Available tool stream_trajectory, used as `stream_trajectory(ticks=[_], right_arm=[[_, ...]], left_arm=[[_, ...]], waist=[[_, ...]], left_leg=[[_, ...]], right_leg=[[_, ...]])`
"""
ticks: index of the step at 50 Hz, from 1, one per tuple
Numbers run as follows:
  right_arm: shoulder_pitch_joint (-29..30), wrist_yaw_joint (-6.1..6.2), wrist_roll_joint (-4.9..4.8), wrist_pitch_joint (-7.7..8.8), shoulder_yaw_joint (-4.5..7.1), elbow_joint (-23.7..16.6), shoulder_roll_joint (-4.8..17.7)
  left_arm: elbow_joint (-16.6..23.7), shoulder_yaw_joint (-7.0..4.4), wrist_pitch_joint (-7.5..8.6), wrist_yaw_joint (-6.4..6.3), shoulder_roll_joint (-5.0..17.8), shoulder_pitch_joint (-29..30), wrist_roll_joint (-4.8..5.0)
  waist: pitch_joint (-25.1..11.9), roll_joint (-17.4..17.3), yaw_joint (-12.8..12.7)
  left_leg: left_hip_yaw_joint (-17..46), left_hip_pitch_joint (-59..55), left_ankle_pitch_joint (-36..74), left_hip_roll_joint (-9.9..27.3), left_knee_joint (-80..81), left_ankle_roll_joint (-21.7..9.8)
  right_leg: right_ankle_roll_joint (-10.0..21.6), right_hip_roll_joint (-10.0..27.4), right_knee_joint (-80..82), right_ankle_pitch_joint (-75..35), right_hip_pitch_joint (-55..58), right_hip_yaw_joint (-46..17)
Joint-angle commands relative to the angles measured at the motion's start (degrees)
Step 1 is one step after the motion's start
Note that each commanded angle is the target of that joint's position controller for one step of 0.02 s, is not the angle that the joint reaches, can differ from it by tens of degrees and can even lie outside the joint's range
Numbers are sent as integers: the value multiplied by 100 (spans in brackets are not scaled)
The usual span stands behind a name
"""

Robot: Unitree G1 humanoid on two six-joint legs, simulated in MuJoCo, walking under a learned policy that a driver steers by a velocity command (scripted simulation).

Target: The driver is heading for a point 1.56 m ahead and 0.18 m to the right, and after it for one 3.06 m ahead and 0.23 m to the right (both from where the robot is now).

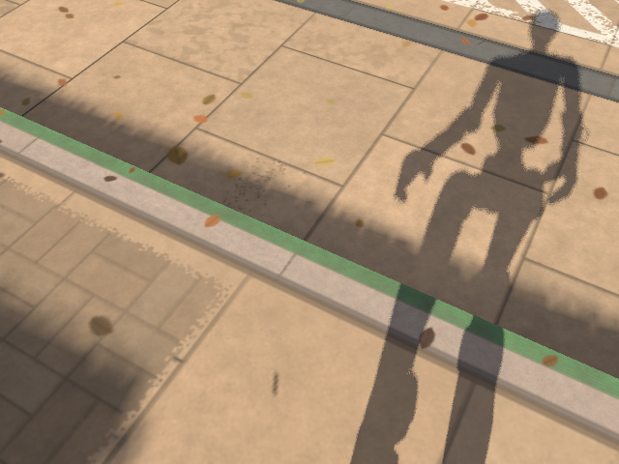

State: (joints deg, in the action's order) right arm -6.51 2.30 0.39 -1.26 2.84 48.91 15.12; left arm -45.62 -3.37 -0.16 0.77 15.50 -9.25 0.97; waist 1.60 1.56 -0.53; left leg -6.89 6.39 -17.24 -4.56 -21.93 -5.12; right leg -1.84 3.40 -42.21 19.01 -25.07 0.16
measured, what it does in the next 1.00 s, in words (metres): walks ahead, turning right: right foot, then left foot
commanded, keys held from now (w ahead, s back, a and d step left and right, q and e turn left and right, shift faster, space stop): e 0.32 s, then no key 0.14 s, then w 0.42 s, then w+q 0.12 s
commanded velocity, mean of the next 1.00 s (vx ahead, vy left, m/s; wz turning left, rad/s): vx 0.17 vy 0.00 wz -0.25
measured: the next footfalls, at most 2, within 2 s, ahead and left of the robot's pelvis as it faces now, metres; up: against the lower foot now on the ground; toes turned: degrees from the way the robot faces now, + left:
right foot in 0.08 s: +0.07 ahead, -0.12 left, +0.00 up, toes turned -5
left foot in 0.52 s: +0.16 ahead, +0.11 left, +0.00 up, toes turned -19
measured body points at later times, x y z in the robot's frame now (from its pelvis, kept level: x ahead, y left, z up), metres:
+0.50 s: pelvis +0.07 +0.00 +0.00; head +0.10 -0.01 +0.45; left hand +0.29 +0.24 -0.09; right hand +0.14 -0.31 -0.11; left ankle +0.12 +0.13 -0.73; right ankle +0.03 -0.12 -0.74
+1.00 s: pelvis +0.20 -0.07 +0.00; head +0.22 -0.08 +0.45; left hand +0.44 +0.12 -0.09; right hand +0.15 -0.33 -0.14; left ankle +0.12 +0.11 -0.69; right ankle +0.18 -0.18 -0.74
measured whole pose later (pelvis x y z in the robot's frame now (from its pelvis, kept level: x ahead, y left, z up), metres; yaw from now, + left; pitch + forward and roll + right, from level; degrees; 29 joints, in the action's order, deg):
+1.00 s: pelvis +0.20 -0.07 +0.00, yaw -16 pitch +2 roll +0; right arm -22.3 -2.5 4.2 6.0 1.5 49.5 14.7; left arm -40.1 -1.5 7.5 1.5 14.7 -10.6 -3.7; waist -1.4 -0.6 2.0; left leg 6.2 12.4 -25.6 0.0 -46.9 -3.8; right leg 2.7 -0.3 -30.7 15.7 -17.9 2.1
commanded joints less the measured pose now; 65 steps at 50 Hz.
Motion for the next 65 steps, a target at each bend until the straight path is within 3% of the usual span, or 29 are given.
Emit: stream_trajectory(ticks=[1,4,5,6,7,8,10,17,23,25,26,27,28,29,30,32,37,42,43,46,47,48,49,50,52,54,58,61,65], right_arm=[[-95,100,-60,-120,284,-370,1065],[28,161,-161,-137,309,-486,1126],[31,124,-4,-43,287,-630,1019],[202,41,216,73,164,-908,579],[255,-74,125,148,224,-767,823],[264,-137,-67,168,260,-769,888],[274,-62,-29,137,301,-710,913],[116,-23,-59,120,231,-757,667],[77,-134,-97,189,257,-796,757],[-231,-214,-77,285,235,-715,641],[-355,-215,25,327,235,-712,734],[-663,-185,105,345,283,-718,1123],[-1042,-244,167,377,409,-501,1573],[-957,-257,95,466,369,-571,1335],[-808,-218,-6,507,309,-540,1099],[-743,-142,-107,533,250,-535,947],[-1216,-85,-126,578,252,-417,917],[-1467,-189,-200,520,309,-347,1163],[-1225,-320,549,713,85,-486,694],[-990,-381,300,749,36,-422,807],[-1247,-408,413,738,-4,-312,696],[-1786,-463,474,823,-206,-516,-6],[-1187,-602,466,963,-152,-632,254],[-653,-553,323,1044,-66,-686,395],[-855,-468,416,993,-48,-544,407],[-782,-573,445,826,-142,-572,96],[-180,-790,277,748,-181,-749,3],[354,-882,265,612,-269,-952,-133],[493,-816,270,558,-154,-1055,215]], left_arm=[[567,-118,73,108,521,355,56],[472,-243,131,132,748,-338,19],[508,-412,127,26,1334,-693,-28],[533,-497,125,-9,1862,-842,-181],[610,-345,141,-23,1280,-775,-134],[681,-329,157,-54,1178,-376,-71],[779,-305,103,-123,1030,72,74],[891,-398,-72,-269,1274,59,-8],[889,-263,-159,-247,1077,172,-74],[856,-144,-155,-249,843,196,-42],[787,-33,-113,-236,542,-17,-134],[769,74,-60,-213,225,-307,-255],[1070,-47,28,-241,598,-28,-68],[1007,-191,95,-279,1071,183,54],[953,-245,123,-263,1143,227,49],[867,-216,176,-202,911,182,-54],[967,-40,419,-76,309,668,-29],[1042,-25,488,27,402,831,65],[727,93,514,181,348,-107,-769],[757,-114,738,202,737,-195,-379],[666,-148,810,141,800,-676,-362],[571,-144,794,2,1081,-1808,-391],[408,-63,814,-24,887,-2558,-542],[262,-46,845,15,782,-2229,-531],[363,216,773,53,105,-1483,-444],[476,330,722,-35,-116,-979,-498],[442,232,785,-110,220,-900,-654],[108,212,764,-24,414,-1399,-636],[-224,118,715,71,626,-1690,-629]], waist=[[-295,-551,174],[-801,-442,-292],[-1196,376,-344],[-1566,1676,-223],[-1851,599,-396],[-1268,357,-218],[-708,-18,-26],[-861,569,26],[-717,880,-88],[-733,744,153],[-738,316,135],[-789,-901,-14],[-400,-1856,127],[78,-1233,274],[297,-1070,192],[280,-1030,178],[18,-949,476],[100,-1014,549],[-25,-741,166],[-15,-538,-185],[-313,-124,-379],[-1784,1226,-506],[-932,1109,-950],[73,647,-775],[-65,393,-205],[-28,277,105],[-124,124,37],[-20,197,-114],[126,208,-41]], left_leg=[[1070,-1198,5103,2204,-313,-801],[406,-650,5466,1603,-1717,-191],[112,707,3430,1085,-3018,290],[323,2568,-1888,-176,-4541,670],[1300,2724,-2273,192,-5113,665],[1274,3000,-1857,355,-5130,672],[1165,3101,-1132,542,-4395,792],[1041,2121,-293,336,-2681,1156],[900,1384,-116,389,-1564,939],[749,484,769,370,-248,716],[1277,-72,772,842,11,551],[2557,-483,727,1933,335,70],[4321,-142,-947,2639,1046,-982],[4461,3,-2258,2575,1275,-1138],[3992,30,-2446,2347,1251,-894],[3288,-122,-1878,1995,1352,-622],[2085,-181,-165,1574,1378,-550],[1963,156,38,1790,1262,-659],[2194,408,-678,2154,1468,-752],[1817,1025,-537,1677,615,-646],[1501,1325,-121,1232,-508,-444],[918,2635,-787,123,-2686,19],[1382,4278,-1423,-55,-4072,14],[1728,4942,-811,229,-4885,-186],[1440,4361,68,722,-5021,-311],[1445,3893,466,912,-4751,-227],[908,3878,1572,909,-3469,116],[568,3135,2098,813,-2152,196],[582,3162,2093,590,-1459,-48]], right_leg=[[113,-55,238,364,-728,161],[551,-384,1858,-1494,968,245],[1032,494,1908,-4032,2354,-1132],[2396,1922,1814,-6537,3439,-3193],[2465,1879,1802,-6099,3472,-2809],[2158,1549,1822,-5512,3095,-2186],[1668,1040,2009,-4328,2510,-1742],[1512,656,1978,-3930,1831,-1651],[1332,665,1702,-3002,1510,-2014],[1025,373,1620,-1065,1132,-2044],[729,31,1280,98,692,-1849],[365,-711,-70,1446,56,-1088],[247,-924,-992,2079,-1004,-785],[254,-622,-1712,1641,-1432,-1039],[268,-469,-1879,1146,-1640,-993],[170,-178,-1720,418,-1683,-677],[49,-99,-324,-536,-1033,-72],[141,-206,867,-622,-137,148],[388,-77,682,-764,270,-160],[771,-292,1491,-1183,1790,118],[914,-68,1591,-1154,2691,-149],[2249,1327,1857,-954,4959,-2252],[2440,1955,2851,145,4763,-4120],[2020,1897,2955,898,3920,-3512],[1679,1577,3131,370,2847,-2180],[1568,1458,3444,-809,2282,-1402],[1421,1012,3617,-2504,2147,69],[1344,928,3619,-3365,1778,683],[1219,1213,3223,-4291,2691,907]])
Keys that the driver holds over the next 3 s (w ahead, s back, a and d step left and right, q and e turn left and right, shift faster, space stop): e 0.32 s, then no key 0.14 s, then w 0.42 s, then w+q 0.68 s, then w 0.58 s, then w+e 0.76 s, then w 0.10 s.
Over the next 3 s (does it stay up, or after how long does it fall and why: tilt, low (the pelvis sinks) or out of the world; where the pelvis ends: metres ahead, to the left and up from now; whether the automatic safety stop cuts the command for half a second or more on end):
stays up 1.31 -0.14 -0.17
